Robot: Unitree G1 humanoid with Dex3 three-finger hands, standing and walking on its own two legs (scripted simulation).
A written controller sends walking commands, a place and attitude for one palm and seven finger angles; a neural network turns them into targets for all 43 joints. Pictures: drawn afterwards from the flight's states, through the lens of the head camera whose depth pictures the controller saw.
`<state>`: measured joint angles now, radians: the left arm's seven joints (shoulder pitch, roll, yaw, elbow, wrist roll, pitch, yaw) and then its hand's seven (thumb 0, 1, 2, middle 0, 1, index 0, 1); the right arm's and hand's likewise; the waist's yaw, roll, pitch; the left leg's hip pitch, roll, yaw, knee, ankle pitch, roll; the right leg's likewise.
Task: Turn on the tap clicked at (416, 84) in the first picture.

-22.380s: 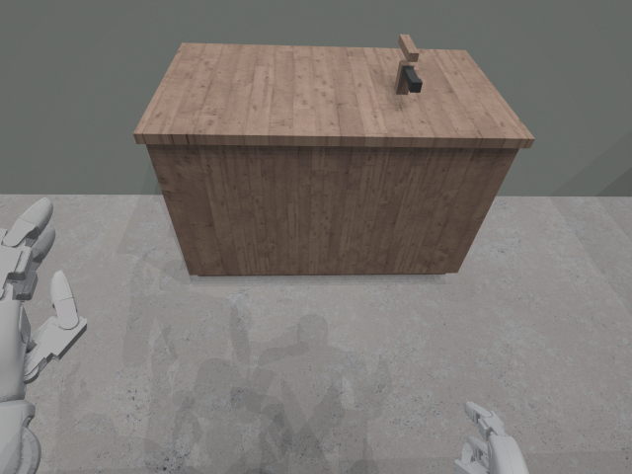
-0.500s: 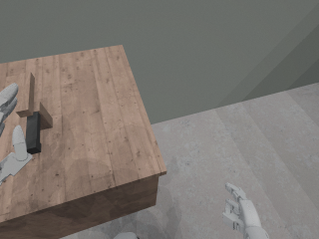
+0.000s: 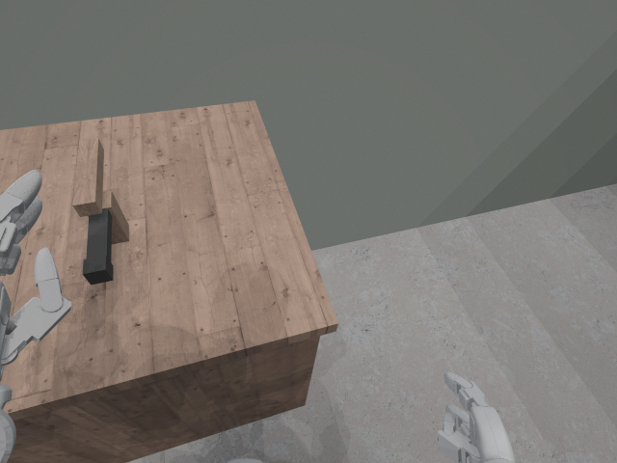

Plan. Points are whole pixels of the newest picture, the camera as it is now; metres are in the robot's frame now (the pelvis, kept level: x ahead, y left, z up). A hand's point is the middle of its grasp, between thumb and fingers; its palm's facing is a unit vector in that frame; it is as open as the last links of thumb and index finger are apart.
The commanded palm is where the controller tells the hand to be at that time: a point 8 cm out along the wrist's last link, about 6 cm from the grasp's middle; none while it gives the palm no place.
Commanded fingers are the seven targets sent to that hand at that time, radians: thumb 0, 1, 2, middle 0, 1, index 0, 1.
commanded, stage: come to a stop and stand still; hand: left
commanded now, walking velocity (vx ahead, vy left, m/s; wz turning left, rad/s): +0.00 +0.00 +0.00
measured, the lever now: (98, 270) +0.33 +0.32 +0.02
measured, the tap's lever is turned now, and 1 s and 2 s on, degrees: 0 0 0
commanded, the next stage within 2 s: look again from close up in 0.10 s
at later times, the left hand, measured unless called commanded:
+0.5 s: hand (96, 297) +0.23 +0.22 +0.16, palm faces +0.33 -0.85 -0.41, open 7.4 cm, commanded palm +0.17 +0.26 +0.18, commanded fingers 0.00 0.90 0.90 -0.20 -0.30 -0.20 -0.30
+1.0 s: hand (112, 345) +0.20 +0.20 +0.13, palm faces +0.34 -0.84 -0.42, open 7.4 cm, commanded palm +0.16 +0.25 +0.16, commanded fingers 0.00 0.90 0.90 -0.20 -0.30 -0.20 -0.30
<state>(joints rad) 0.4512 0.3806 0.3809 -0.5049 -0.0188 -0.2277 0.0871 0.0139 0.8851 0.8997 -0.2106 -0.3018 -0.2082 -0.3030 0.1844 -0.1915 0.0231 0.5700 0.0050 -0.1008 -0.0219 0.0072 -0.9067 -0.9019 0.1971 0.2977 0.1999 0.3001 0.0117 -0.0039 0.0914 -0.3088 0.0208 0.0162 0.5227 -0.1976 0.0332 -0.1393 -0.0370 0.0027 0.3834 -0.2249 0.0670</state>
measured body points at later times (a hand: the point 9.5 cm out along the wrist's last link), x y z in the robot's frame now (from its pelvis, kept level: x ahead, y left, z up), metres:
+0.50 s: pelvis +0.01 -0.01 +0.00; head +0.04 +0.00 +0.45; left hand +0.20 +0.27 +0.18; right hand +0.19 -0.24 -0.08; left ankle +0.05 +0.09 -0.74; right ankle -0.01 -0.17 -0.74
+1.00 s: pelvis +0.00 -0.05 -0.02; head +0.01 -0.05 +0.43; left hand +0.17 +0.25 +0.15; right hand +0.21 -0.27 -0.08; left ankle +0.05 +0.09 -0.74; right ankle -0.01 -0.17 -0.74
